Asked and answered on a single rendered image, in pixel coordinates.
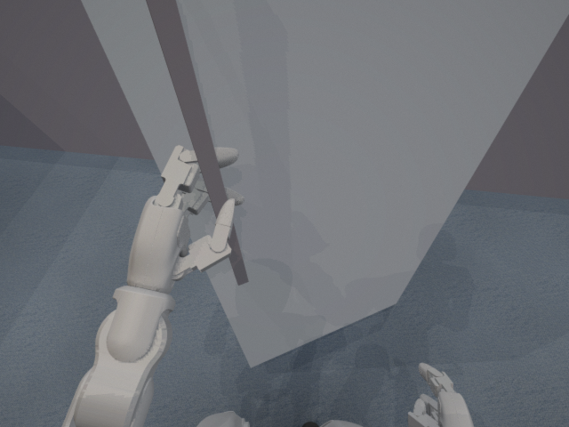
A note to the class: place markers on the robot right hand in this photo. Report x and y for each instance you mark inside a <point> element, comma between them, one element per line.
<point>450,410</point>

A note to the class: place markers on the handle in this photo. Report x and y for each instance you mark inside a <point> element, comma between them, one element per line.
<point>170,33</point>

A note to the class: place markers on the left robot forearm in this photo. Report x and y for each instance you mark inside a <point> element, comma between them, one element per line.
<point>117,391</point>

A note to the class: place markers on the robot left hand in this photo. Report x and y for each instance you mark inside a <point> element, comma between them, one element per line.
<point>163,230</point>

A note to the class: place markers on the fridge door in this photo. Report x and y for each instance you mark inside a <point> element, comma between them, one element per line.
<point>358,124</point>

